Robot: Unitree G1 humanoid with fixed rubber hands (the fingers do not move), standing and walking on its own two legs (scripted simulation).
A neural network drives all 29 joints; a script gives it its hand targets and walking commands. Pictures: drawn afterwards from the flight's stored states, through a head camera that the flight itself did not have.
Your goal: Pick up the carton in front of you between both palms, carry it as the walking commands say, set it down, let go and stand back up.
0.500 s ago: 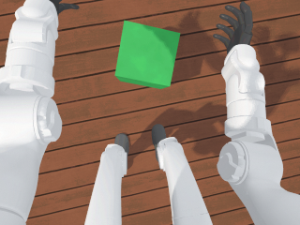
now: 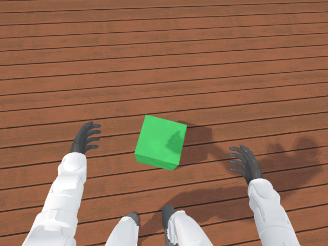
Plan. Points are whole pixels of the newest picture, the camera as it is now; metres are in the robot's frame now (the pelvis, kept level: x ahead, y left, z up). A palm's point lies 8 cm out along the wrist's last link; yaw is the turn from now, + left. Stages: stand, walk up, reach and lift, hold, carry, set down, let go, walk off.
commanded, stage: let go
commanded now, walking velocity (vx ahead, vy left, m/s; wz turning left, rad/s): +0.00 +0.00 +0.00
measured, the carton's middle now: (160, 144) +0.47 -0.04 -0.62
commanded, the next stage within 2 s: stand in 0.86 s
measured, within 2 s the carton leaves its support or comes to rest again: neither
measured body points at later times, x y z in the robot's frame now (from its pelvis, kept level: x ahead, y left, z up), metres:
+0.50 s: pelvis +0.03 +0.04 +0.03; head +0.05 +0.03 +0.48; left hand +0.21 +0.26 -0.05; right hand +0.20 -0.20 -0.04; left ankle +0.00 +0.12 -0.71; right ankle +0.03 -0.09 -0.71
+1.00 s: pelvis +0.03 +0.02 +0.03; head +0.03 +0.01 +0.48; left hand +0.20 +0.26 -0.05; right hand +0.19 -0.25 -0.05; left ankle +0.00 +0.12 -0.71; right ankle +0.03 -0.09 -0.71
